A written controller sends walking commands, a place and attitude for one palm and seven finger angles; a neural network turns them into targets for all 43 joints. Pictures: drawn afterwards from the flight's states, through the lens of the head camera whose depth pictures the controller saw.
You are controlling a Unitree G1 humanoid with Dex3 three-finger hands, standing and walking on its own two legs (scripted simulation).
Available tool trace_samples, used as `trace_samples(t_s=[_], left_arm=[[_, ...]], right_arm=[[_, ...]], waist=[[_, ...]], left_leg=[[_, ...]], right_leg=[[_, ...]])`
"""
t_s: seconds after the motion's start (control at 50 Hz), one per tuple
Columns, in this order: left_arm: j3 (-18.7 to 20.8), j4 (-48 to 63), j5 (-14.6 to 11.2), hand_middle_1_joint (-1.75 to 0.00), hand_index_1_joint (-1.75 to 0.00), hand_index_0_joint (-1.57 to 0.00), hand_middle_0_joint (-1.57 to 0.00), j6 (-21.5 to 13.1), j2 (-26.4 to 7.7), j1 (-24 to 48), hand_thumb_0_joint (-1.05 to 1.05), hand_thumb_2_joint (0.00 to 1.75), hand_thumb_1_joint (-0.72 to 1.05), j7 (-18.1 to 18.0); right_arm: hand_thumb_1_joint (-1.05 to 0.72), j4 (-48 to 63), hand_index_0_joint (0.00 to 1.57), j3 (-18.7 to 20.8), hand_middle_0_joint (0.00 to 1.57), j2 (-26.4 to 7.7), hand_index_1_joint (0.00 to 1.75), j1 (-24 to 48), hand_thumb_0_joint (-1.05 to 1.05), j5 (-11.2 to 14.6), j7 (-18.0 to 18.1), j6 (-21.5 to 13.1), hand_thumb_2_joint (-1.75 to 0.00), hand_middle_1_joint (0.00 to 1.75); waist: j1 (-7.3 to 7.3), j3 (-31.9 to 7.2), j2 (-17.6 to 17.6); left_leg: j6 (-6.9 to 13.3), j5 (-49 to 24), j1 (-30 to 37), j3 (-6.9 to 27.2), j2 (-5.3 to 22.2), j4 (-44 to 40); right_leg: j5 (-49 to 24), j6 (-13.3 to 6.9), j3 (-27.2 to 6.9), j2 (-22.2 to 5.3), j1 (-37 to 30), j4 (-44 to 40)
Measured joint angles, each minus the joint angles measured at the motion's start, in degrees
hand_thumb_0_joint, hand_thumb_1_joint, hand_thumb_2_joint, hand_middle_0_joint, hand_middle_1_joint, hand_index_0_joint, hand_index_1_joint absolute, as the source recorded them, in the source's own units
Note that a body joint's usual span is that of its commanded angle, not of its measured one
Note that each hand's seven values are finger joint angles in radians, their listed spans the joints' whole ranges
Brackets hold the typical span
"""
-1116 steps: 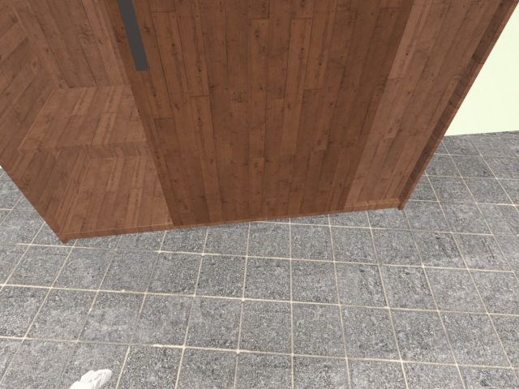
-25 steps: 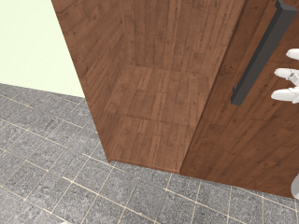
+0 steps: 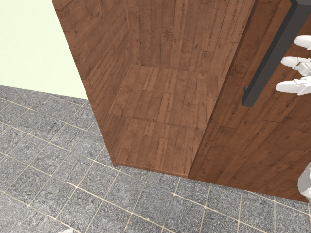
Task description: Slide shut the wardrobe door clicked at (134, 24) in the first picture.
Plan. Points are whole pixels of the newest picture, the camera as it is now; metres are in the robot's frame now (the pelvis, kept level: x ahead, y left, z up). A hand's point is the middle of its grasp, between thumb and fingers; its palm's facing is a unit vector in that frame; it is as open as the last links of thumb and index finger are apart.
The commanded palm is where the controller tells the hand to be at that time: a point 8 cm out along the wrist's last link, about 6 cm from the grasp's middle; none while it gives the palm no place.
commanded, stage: move the hooked fingers beside the handle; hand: right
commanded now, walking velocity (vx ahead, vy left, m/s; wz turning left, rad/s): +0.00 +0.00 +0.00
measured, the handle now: (267, 58) +0.52 -0.19 +0.21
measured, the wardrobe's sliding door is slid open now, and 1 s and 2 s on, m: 0.49 0.49 0.49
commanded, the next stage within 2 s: feel for the door with the fingertips in 0.04 s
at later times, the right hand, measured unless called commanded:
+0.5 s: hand (285, 72) +0.46 -0.21 +0.22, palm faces +0.04 +1.00 +0.01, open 14.0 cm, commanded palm +0.44 -0.26 +0.21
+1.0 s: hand (286, 66) +0.48 -0.22 +0.22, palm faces +0.08 +1.00 +0.00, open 13.9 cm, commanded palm +0.46 -0.27 +0.21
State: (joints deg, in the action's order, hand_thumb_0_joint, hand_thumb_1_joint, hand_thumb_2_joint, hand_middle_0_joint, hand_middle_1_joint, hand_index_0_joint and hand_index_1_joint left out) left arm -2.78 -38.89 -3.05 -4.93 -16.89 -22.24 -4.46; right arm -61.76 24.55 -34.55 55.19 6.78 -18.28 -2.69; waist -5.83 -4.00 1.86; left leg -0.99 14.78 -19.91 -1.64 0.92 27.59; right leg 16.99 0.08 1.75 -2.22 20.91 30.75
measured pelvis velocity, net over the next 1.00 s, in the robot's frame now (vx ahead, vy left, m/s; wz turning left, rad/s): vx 0.00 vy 0.00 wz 0.00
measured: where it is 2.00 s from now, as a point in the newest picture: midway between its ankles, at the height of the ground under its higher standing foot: outside the picture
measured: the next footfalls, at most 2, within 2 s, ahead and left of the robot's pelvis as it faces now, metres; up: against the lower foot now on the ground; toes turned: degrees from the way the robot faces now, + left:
none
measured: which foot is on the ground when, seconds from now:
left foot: down 0.00-1.00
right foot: down 0.00-1.00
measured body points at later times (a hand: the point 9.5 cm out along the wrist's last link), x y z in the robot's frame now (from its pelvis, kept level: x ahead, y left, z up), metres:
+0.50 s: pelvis +0.00 +0.00 +0.00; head +0.02 +0.01 +0.45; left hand +0.08 +0.27 -0.11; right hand +0.45 -0.27 +0.22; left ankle -0.02 +0.13 -0.74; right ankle -0.02 -0.12 -0.74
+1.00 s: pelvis +0.00 +0.00 +0.00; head +0.03 +0.01 +0.45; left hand +0.01 +0.28 -0.12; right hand +0.47 -0.27 +0.22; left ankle -0.02 +0.13 -0.74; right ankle -0.02 -0.12 -0.74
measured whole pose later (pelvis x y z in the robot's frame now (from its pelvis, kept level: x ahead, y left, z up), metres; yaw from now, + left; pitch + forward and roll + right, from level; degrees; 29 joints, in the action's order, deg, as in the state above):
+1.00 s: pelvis +0.00 +0.00 +0.00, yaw +0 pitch +7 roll +1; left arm -1.4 -41.1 -2.9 -4.8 -17.5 -24.5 -4.4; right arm -64.8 22.7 -33.9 58.2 5.6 -15.5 -1.6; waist -6.3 -3.6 2.2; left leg -0.6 14.5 -20.3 -1.9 0.5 27.5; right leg 16.6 0.4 1.4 -2.6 21.4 30.7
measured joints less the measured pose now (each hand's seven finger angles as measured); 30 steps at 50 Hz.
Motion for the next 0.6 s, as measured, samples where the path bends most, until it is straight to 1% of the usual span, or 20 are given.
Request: trace_samples(t_s=[0.06,0.1,0.14,0.2,0.26,0.32,0.36,0.42,0.5,0.54,0.6], left_arm=[[0.2,0.3,-0.2,-0.3,-0.3,-0.2,-0.2,0.9,-0.3,-1.2,0.01,0.89,0.91,0.2],[0.5,0.6,-0.3,-0.3,-0.3,-0.2,-0.2,1.3,-0.5,-1.9,0.01,0.89,0.91,0.2],[0.8,0.7,-0.3,-0.3,-0.3,-0.2,-0.2,1.8,-0.6,-2.2,0.01,0.89,0.91,0.3],[1.0,0.6,-0.4,-0.3,-0.3,-0.2,-0.2,2.1,-0.6,-2.4,0.01,0.89,0.91,0.2],[1.0,0.1,-0.6,-0.3,-0.3,-0.2,-0.2,1.9,-0.3,-1.9,0.01,0.89,0.91,0.1],[1.0,0.0,-0.7,-0.3,-0.29,-0.2,-0.2,1.4,-0.4,-0.7,0.01,0.89,0.91,-0.1],[1.1,0.1,-0.6,-0.3,-0.29,-0.2,-0.2,0.9,-0.6,0.2,0.01,0.89,0.91,-0.2],[1.1,0.1,-0.5,-0.3,-0.29,-0.2,-0.2,0.0,-0.6,1.6,0.01,0.89,0.91,-0.3],[0.7,0.0,-0.2,-0.3,-0.29,-0.2,-0.2,-1.0,-0.1,3.0,0.01,0.89,0.91,-0.1],[0.5,0.1,0.0,-0.3,-0.29,-0.2,-0.2,-1.2,0.3,3.5,0.01,0.89,0.91,0.2],[0.2,0.6,0.2,-0.3,-0.3,-0.2,-0.2,-1.3,0.8,3.6,0.01,0.89,0.91,0.5]], right_arm=[[0.5,-0.4,0.3,0.7,0.3,-1.4,1.2,-1.0,-0.01,-0.6,-0.3,1.7,-0.3,1.2],[0.5,0.6,0.3,0.6,0.3,-2.0,1.2,-2.4,-0.01,-0.8,-0.4,2.7,-0.3,1.2],[0.5,2.6,0.3,1.3,0.3,-1.9,1.2,-4.4,-0.01,-0.5,-0.7,3.1,-0.3,1.2],[0.5,5.8,0.3,2.2,0.3,-1.1,1.2,-6.9,-0.01,0.8,-1.1,2.8,-0.3,1.2],[0.5,6.4,0.3,1.0,0.3,-0.4,1.2,-6.7,-0.01,1.8,-1.4,2.7,-0.3,1.2],[0.5,6.1,0.3,-1.2,0.3,0.3,1.2,-5.3,-0.01,1.4,-1.1,3.7,-0.3,1.2],[0.5,6.3,0.3,-2.5,0.3,1.1,1.2,-4.6,-0.01,1.2,-0.5,4.2,-0.3,1.2],[0.51,6.0,0.3,-4.2,0.3,2.9,1.2,-3.2,-0.01,1.7,0.8,4.3,-0.3,1.2],[0.51,5.5,0.3,-4.7,0.3,5.8,1.2,-1.5,-0.01,2.0,2.7,3.7,-0.3,1.2],[0.51,4.7,0.3,-4.4,0.3,6.6,1.2,-0.8,-0.01,1.4,3.9,3.5,-0.3,1.2],[0.5,2.8,0.3,-4.0,0.3,6.8,1.2,0.3,-0.01,-0.2,5.8,3.2,-0.3,1.2]], waist=[[-0.38,-0.4,0.3],[-0.39,-0.4,0.6],[-0.17,-0.2,0.8],[0.34,-0.3,0.7],[0.88,-0.3,0.2],[1.2,0.0,0.0],[1.38,0.2,0.3],[1.59,0.4,0.5],[1.6,0.2,0.4],[1.3,0.0,0.3],[0.73,0.0,0.4]], left_leg=[[0.1,0.0,0.1,0.4,-0.2,-0.2],[0.1,-0.1,0.2,0.6,-0.3,-0.4],[0.1,-0.2,0.5,0.7,-0.3,-0.7],[0.1,-0.3,1.2,0.7,-0.5,-1.1],[0.2,-0.3,1.7,0.2,-0.5,-1.2],[0.3,-0.3,1.7,-0.6,-0.4,-1.1],[0.2,-0.4,1.6,-0.8,-0.2,-1.0],[0.1,-0.4,1.4,-1.1,0.1,-0.9],[0.0,-0.3,1.1,-0.9,0.3,-0.4],[0.0,-0.2,0.9,-0.7,0.4,-0.1],[0.0,0.1,0.4,-0.3,0.3,0.6]], right_leg=[[0.1,0.0,0.4,-0.2,-0.3,-0.3],[0.1,0.0,0.6,-0.3,-0.5,-0.5],[0.0,0.0,0.7,-0.3,-0.9,-0.8],[0.0,0.1,0.8,-0.4,-1.6,-1.1],[0.0,0.2,0.2,-0.5,-1.7,-0.8],[-0.1,0.2,-0.6,-0.3,-1.1,-0.3],[-0.2,0.2,-0.8,-0.2,-0.8,-0.1],[-0.4,0.0,-1.1,0.1,-0.6,-0.1],[-0.6,0.0,-1.0,0.4,-0.6,-0.2],[-0.5,0.0,-0.7,0.4,-0.6,-0.2],[-0.4,0.0,-0.3,0.4,-0.5,-0.1]])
